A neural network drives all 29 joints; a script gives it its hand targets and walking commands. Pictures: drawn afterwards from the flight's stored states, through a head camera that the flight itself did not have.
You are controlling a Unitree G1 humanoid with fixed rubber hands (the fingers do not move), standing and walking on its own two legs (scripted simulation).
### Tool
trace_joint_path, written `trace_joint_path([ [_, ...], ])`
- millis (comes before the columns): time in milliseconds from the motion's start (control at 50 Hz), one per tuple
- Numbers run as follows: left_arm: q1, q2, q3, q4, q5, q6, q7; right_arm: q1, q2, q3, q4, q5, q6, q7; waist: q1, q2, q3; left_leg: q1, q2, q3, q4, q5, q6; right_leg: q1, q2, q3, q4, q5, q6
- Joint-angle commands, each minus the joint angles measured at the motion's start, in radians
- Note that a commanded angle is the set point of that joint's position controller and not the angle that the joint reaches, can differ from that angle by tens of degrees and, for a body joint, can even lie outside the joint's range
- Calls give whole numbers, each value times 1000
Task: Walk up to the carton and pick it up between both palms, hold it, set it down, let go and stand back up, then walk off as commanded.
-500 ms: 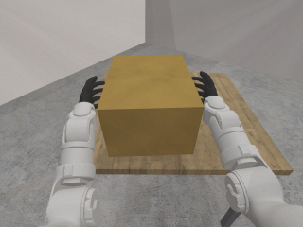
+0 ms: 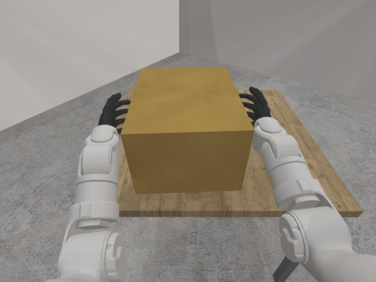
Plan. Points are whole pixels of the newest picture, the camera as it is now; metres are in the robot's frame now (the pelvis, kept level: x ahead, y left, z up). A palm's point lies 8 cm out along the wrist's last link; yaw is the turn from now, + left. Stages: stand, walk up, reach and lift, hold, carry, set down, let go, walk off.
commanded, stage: hold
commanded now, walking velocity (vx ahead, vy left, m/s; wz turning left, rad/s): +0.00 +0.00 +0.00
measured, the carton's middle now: (185, 123) +0.45 +0.02 +0.15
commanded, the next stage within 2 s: none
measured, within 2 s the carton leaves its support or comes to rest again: neither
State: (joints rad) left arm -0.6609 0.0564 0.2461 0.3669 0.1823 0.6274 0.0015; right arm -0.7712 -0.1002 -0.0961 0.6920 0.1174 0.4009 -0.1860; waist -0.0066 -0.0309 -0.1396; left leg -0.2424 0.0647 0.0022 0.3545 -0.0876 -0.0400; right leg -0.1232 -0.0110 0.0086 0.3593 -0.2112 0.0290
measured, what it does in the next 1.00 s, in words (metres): stands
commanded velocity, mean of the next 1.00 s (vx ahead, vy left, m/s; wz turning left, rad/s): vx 0.00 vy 0.00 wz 0.00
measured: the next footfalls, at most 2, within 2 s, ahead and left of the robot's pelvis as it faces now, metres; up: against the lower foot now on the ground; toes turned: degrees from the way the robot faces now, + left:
none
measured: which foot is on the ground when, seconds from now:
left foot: down 0.00-1.00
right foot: down 0.00-1.00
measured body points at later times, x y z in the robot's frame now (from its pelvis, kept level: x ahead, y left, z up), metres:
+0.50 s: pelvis +0.00 +0.00 +0.00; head -0.06 +0.02 +0.45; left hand +0.37 +0.19 +0.19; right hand +0.40 -0.14 +0.20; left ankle +0.07 +0.14 -0.74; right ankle -0.01 -0.14 -0.74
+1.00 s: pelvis +0.00 +0.00 +0.00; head -0.06 +0.02 +0.45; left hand +0.37 +0.19 +0.19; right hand +0.40 -0.14 +0.21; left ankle +0.07 +0.14 -0.74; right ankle -0.01 -0.14 -0.74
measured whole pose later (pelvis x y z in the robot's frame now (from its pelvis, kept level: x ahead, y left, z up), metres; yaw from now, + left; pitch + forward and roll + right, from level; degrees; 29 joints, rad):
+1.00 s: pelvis +0.00 +0.00 +0.00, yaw +0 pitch -2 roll -1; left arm -0.63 0.05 0.25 0.31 0.19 0.65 -0.01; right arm -0.76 -0.10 -0.07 0.64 0.12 0.43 -0.19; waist -0.01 -0.03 -0.14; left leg -0.24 0.06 0.00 0.35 -0.09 -0.04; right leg -0.12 -0.01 0.01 0.36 -0.21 0.03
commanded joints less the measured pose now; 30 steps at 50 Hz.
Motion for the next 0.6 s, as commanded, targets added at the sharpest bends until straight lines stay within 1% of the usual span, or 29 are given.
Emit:
trace_joint_path([
  [0, -681, -690, -435, -231, -132, -67, -161, -847, 633, 337, -439, 187, -101, 105, -96, 52, -335, 376, -116, 20, -32, 85, 22, -6, 69, -48, -145, 114, 22],
  [20, -701, -687, -448, -251, -139, -72, -162, -801, 632, 326, -397, 168, -95, 107, -112, 57, -351, 378, -117, 23, -39, 72, 28, -4, 68, -48, -145, 107, 24],
  [40, -693, -690, -441, -256, -127, -68, -160, -818, 640, 336, -416, 182, -98, 109, -100, 67, -356, 385, -115, 19, -31, 119, 19, 15, 72, -55, -131, 145, 25],
  [60, -667, -682, -431, -194, -119, -60, -161, -804, 611, 310, -375, 165, -87, 105, -113, 51, -286, 382, -114, 17, -34, 72, 18, -3, 72, -52, -148, 90, 22],
  [80, -691, -697, -440, -255, -113, -67, -162, -792, 640, 339, -392, 171, -96, 107, -101, 87, -342, 392, -112, 18, -32, 103, 19, 14, 72, -51, -133, 118, 18],
  [100, -678, -680, -439, -246, -115, -59, -162, -783, 617, 322, -382, 168, -92, 104, -112, 81, -315, 380, -116, 20, -32, 116, 12, 17, 70, -50, -133, 141, 21],
  [120, -688, -672, -436, -264, -128, -65, -162, -806, 640, 351, -424, 173, -90, 103, -94, 44, -370, 385, -115, 12, -29, 123, 21, 42, 72, -49, -128, 158, 25],
  [140, -697, -657, -438, -294, -132, -69, -164, -758, 644, 349, -399, 175, -80, 99, -103, 48, -366, 392, -126, 19, -26, 140, 24, 43, 66, -36, -131, 189, 30],
  [160, -675, -669, -451, -289, -141, -68, -164, -793, 659, 376, -476, 186, -90, 98, -98, 39, -394, 386, -123, 13, -22, 147, 24, 53, 69, -40, -122, 210, 36],
  [180, -695, -671, -452, -288, -138, -69, -163, -791, 649, 361, -455, 183, -83, 95, -105, 46, -378, 372, -126, 16, -24, 122, 21, 38, 69, -40, -127, 181, 33],
  [200, -661, -673, -458, -289, -142, -67, -165, -784, 648, 370, -486, 181, -88, 90, -108, 36, -402, 388, -126, 20, -21, 163, 23, 63, 66, -37, -125, 244, 34],
  [220, -621, -646, -416, -243, -110, -52, -170, -773, 646, 380, -451, 190, -77, 88, -93, 16, -335, 373, -132, 27, -24, 140, 29, 61, 61, -33, -129, 230, 37],
  [240, -624, -657, -426, -252, -96, -49, -174, -744, 636, 370, -422, 191, -68, 86, -105, 45, -298, 379, -127, 27, -26, 121, 21, 49, 64, -42, -129, 190, 35],
  [260, -674, -672, -460, -308, -122, -49, -180, -706, 634, 335, -392, 170, -65, 86, -138, 86, -305, 403, -120, 18, -31, 127, 15, 23, 66, -50, -139, 175, 30],
  [280, -659, -662, -421, -267, -104, -44, -179, -748, 626, 339, -415, 172, -66, 89, -104, 65, -289, 378, -119, 20, -42, 85, 15, 21, 72, -51, -141, 112, 26],
  [300, -668, -667, -440, -263, -118, -50, -180, -758, 643, 328, -424, 161, -71, 94, -123, 50, -306, 362, -118, 24, -40, 74, 21, 17, 69, -51, -141, 119, 29],
  [320, -655, -661, -424, -248, -117, -47, -177, -766, 633, 338, -425, 177, -73, 92, -110, 42, -307, 363, -121, 23, -38, 75, 24, 23, 63, -48, -138, 123, 28],
  [340, -664, -670, -458, -338, -137, -60, -170, -757, 649, 379, -476, 194, -82, 92, -98, 65, -391, 398, -120, 21, -20, 156, 13, 44, 75, -52, -118, 202, 32],
  [360, -619, -660, -420, -266, -103, -41, -171, -731, 632, 363, -412, 189, -64, 88, -105, 42, -298, 393, -124, 23, -31, 125, 20, 26, 66, -44, -140, 187, 29],
  [380, -699, -664, -449, -349, -132, -59, -173, -762, 672, 389, -452, 200, -75, 95, -89, 45, -359, 394, -122, 22, -19, 140, 22, 36, 69, -42, -120, 181, 30],
  [400, -701, -645, -426, -291, -122, -57, -172, -757, 660, 374, -410, 187, -62, 92, -91, 39, -314, 376, -123, 19, -28, 90, 26, 20, 65, -47, -131, 141, 35],
  [420, -723, -674, -458, -300, -137, -61, -170, -769, 667, 358, -425, 176, -74, 94, -114, 65, -343, 381, -117, 16, -39, 74, 25, 8, 68, -53, -137, 116, 28],
  [440, -673, -668, -437, -242, -125, -48, -175, -804, 640, 330, -432, 176, -79, 92, -111, 40, -297, 357, -120, 26, -37, 68, 28, -3, 63, -45, -143, 111, 30],
  [460, -703, -683, -449, -261, -130, -56, -179, -782, 653, 314, -402, 159, -74, 94, -125, 44, -297, 355, -118, 20, -45, 44, 29, -11, 61, -41, -144, 94, 27],
  [480, -672, -673, -437, -241, -131, -50, -182, -791, 645, 327, -433, 162, -78, 95, -119, 25, -301, 351, -117, 22, -50, 34, 33, 9, 63, -50, -146, 93, 30],
  [500, -721, -673, -464, -280, -136, -54, -178, -754, 636, 303, -391, 150, -70, 94, -142, 70, -290, 371, -120, 19, -50, 52, 24, -11, 61, -44, -145, 100, 29],
  [520, -696, -669, -451, -278, -126, -52, -181, -745, 631, 317, -387, 162, -72, 96, -131, 69, -311, 371, -118, 25, -50, 67, 19, 4, 63, -46, -142, 110, 29],
  [540, -695, -662, -452, -318, -135, -62, -175, -784, 646, 352, -441, 183, -84, 101, -98, 65, -368, 381, -115, 21, -35, 105, 21, 18, 69, -45, -129, 139, 28],
  [580, -664, -661, -437, -276, -130, -52, -172, -758, 630, 347, -427, 172, -76, 98, -101, 39, -327, 366, -111, 17, -41, 92, 23, 28, 70, -55, -135, 139, 30],
])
